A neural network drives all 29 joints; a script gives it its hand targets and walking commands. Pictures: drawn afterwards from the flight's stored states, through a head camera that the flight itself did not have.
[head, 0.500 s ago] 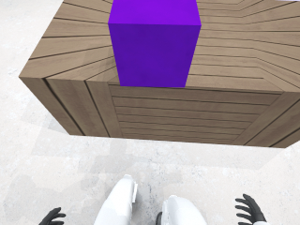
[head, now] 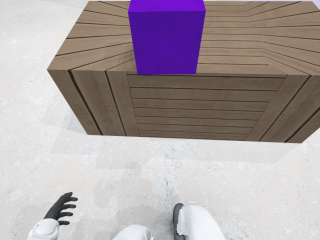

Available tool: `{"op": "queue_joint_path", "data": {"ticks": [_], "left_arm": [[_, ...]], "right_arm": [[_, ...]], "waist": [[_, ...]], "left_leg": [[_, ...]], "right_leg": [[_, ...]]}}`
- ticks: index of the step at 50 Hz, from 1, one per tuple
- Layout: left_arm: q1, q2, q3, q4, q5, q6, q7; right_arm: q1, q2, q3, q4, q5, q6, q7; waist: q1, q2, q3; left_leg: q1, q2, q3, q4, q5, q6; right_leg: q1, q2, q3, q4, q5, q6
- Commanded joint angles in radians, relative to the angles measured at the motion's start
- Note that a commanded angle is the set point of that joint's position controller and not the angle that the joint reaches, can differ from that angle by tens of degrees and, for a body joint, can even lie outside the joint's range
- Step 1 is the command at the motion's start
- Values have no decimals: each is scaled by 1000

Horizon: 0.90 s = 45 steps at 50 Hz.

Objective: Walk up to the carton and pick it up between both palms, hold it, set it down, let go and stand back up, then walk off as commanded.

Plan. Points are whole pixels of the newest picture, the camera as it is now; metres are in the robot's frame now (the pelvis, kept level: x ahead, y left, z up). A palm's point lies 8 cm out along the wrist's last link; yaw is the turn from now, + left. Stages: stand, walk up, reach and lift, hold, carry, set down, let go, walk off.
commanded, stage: walk off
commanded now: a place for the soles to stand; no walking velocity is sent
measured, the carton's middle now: (166, 32) +0.88 +0.01 +0.01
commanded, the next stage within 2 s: stand in 2.00 s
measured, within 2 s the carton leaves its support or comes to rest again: neither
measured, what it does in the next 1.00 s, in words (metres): walks backwards: right foot, then left foot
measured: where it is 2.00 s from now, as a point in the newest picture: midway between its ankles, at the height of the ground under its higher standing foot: outside the picture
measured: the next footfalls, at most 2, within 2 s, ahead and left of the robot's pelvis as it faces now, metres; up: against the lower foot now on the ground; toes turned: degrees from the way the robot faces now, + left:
right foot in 0.36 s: -0.11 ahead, -0.09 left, +0.00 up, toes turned -2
left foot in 0.86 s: -0.09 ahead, +0.15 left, +0.00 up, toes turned -9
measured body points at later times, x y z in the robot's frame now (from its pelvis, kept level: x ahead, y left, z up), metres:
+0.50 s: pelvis -0.16 -0.01 +0.02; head -0.13 -0.04 +0.47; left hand -0.11 +0.29 -0.09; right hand -0.09 -0.32 -0.11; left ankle -0.09 +0.13 -0.66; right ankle -0.15 -0.09 -0.69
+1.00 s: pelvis -0.15 +0.07 +0.03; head -0.13 +0.08 +0.48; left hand -0.04 +0.36 -0.10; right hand -0.16 -0.25 -0.08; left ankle -0.13 +0.15 -0.69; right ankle -0.17 -0.07 -0.65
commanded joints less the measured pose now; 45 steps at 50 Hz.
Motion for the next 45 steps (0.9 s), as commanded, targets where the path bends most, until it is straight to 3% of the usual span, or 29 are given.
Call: {"op": "queue_joint_path", "data": {"ticks": [1, 2, 3, 4, 5, 6, 8, 10, 11, 13, 14, 16, 17, 18, 19, 20, 21, 23, 25, 27, 30, 36, 39, 40, 41, 42, 43, 44, 45], "left_arm": [[-116, 256, 203, -134, 55, 20, 20], [-140, 223, 191, -144, 44, 26, 15], [-94, 207, 192, -144, 48, 23, 16], [-56, 251, 202, -136, 56, 13, 26], [18, 264, 195, -99, 44, 14, 24], [39, 268, 198, -73, 34, 21, 17], [85, 258, 195, -57, 24, 25, 11], [105, 255, 196, -71, 14, 19, 10], [103, 253, 199, -75, 16, 6, 11], [111, 221, 182, -65, 14, -25, 10], [127, 209, 176, -51, 9, -37, 7], [229, 170, 175, -3, -1, -52, 14], [249, 175, 171, -1, 7, -61, 19], [283, 211, 169, 0, 22, -76, 23], [294, 290, 173, -18, 42, -96, 30], [253, 332, 184, -22, 47, -93, 35], [207, 336, 190, -25, 49, -97, 35], [192, 296, 184, -22, 46, -118, 32], [222, 269, 185, -22, 51, -124, 27], [244, 265, 190, -34, 52, -126, 25], [229, 287, 200, -52, 54, -124, 21], [234, 322, 215, -59, 57, -120, 10], [188, 329, 213, -69, 61, -110, 3], [151, 329, 210, -77, 64, -104, 1], [91, 322, 204, -85, 63, -95, -2], [75, 275, 186, -82, 69, -83, -1], [86, 210, 167, -71, 66, -78, 1], [110, 165, 157, -65, 53, -79, 3], [165, 215, 169, -62, 57, -81, 2]], "right_arm": [[381, -208, -98, 44, -82, 4, 16], [364, -244, -104, 30, -104, 6, 10], [114, -315, -95, -57, -107, -7, 3], [-144, -351, -89, -125, -120, -26, -22], [-240, -324, -78, -153, -118, -44, -34], [-244, -288, -67, -161, -117, -52, -40], [-264, -264, -57, -163, -107, -54, -42], [-227, -240, -61, -183, -103, -52, -37], [-172, -221, -65, -183, -103, -55, -33], [-79, -180, -73, -163, -104, -64, -26], [-72, -174, -77, -159, -105, -63, -23], [-59, -171, -85, -144, -107, -52, -15], [-17, -149, -79, -130, -106, -51, -15], [-1, -129, -72, -127, -106, -56, -12], [-5, -104, -61, -145, -101, -72, -13], [-66, -156, -68, -135, -97, -68, -26], [-92, -194, -84, -115, -100, -64, -26], [-98, -196, -90, -90, -89, -67, -12], [-95, -188, -87, -76, -90, -64, -5], [-90, -191, -86, -68, -91, -64, -4], [-75, -216, -91, -55, -92, -63, -1], [-56, -232, -97, -68, -100, -82, 8], [-16, -217, -93, -72, -103, -95, 16], [27, -210, -91, -66, -102, -101, 18], [98, -196, -93, -43, -99, -108, 19], [158, -186, -97, -19, -101, -117, 14], [181, -221, -106, -21, -116, -125, 7], [116, -280, -106, -53, -121, -130, 0], [25, -317, -106, -74, -107, -133, 2]], "waist": [[-132, -209, -208], [-163, 70, -134], [-98, 336, 37], [12, 196, 186], [56, 69, 190], [45, -29, 133], [38, 15, 82], [15, 89, -18], [-5, 98, -83], [-30, 115, -234], [-30, 125, -290], [13, 88, -386], [19, 49, -396], [34, -25, -365], [31, -160, -315], [44, -90, -264], [22, -67, -182], [0, -69, -144], [10, -97, -171], [22, -100, -175], [23, -119, -142], [34, -153, -117], [15, -204, -134], [-11, -212, -153], [-62, -198, -176], [-94, -142, -211], [-115, 72, -195], [-87, 182, -112], [-26, 107, -59]], "left_leg": [[104, 60, 170, -287, 3, 109], [-74, 217, -156, -466, -218, 203], [-542, 468, -735, -834, -626, 313], [-812, 497, -869, -936, -573, 290], [-833, 430, -730, -863, -358, 203], [-757, 354, -585, -747, -196, 164], [-642, 267, -399, -645, -49, 168], [-468, 226, -332, -591, 78, 160], [-331, 218, -329, -554, 139, 154], [-20, 208, -308, -460, 225, 141], [41, 192, -270, -418, 226, 127], [19, 146, -159, -289, 211, 87], [-75, 114, -95, -231, 162, 61], [-295, 64, -45, -142, 63, 26], [-538, -16, -42, 3, -17, -20], [-549, 18, -118, 82, -8, -30], [-498, 44, -144, 131, 45, -31], [-442, 47, -121, 105, 148, -34], [-424, 53, -93, 102, 168, -36], [-427, 50, -88, 135, 175, -38], [-432, 56, -65, 173, 174, -35], [-449, 97, -8, 115, 72, -26], [-348, 128, 59, -27, -11, 0], [-252, 131, 80, -112, 2, 20], [-84, 125, 100, -232, 102, 44], [99, 105, 52, -336, 106, 69], [105, 168, -148, -486, -22, 85], [5, 314, -511, -667, -254, 120], [-143, 371, -708, -801, -347, 143]], "right_leg": [[-139, -188, 208, -316, -749, 122], [-236, -41, 123, 100, -846, 146], [-194, 146, 83, 637, -650, 110], [-71, 130, 288, 829, -571, 99], [23, 116, 345, 876, -481, 103], [18, 101, 355, 894, -416, 111], [17, 97, 259, 944, -386, 119], [46, 71, 226, 852, -413, 109], [31, 38, 204, 729, -445, 103], [-16, -60, 170, 263, -484, 76], [44, -72, 166, 46, -498, 69], [282, -53, 142, -280, -415, 66], [392, -78, 200, -316, -404, 71], [524, -152, 357, -308, -426, 59], [558, -330, 625, -339, -452, 24], [392, -441, 725, -358, -484, -9], [276, -441, 725, -373, -539, 0], [285, -343, 538, -349, -358, 73], [319, -304, 489, -325, -349, 93], [324, -299, 505, -342, -457, 83], [269, -319, 542, -407, -733, 39], [270, -381, 556, -393, -822, -99], [209, -371, 474, -336, -790, -144], [155, -353, 420, -302, -772, -135], [51, -312, 332, -242, -752, -106], [-58, -230, 232, -83, -672, -54], [-133, -111, 120, 198, -635, 13], [-259, 10, 36, 411, -612, 64], [-197, 24, 130, 457, -565, 50]]}}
